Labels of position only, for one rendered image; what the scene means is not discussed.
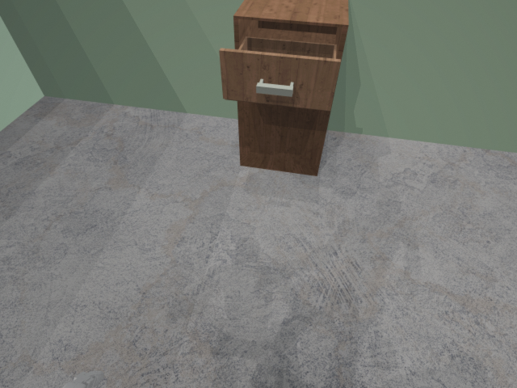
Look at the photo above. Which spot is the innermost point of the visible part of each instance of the left robot hand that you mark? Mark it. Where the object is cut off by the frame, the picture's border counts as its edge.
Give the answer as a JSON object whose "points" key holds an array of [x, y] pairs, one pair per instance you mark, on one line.
{"points": [[86, 380]]}

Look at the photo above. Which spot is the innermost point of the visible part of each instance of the cabinet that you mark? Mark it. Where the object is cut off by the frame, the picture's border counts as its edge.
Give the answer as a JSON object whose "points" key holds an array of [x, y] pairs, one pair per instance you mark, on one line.
{"points": [[282, 138]]}

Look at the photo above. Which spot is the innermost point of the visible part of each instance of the drawer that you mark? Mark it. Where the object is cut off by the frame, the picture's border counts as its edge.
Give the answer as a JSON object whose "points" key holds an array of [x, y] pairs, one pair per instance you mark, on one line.
{"points": [[312, 67]]}

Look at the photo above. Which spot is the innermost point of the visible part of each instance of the handle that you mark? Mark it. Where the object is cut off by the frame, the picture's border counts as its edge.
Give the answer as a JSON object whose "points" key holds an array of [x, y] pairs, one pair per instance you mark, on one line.
{"points": [[273, 89]]}

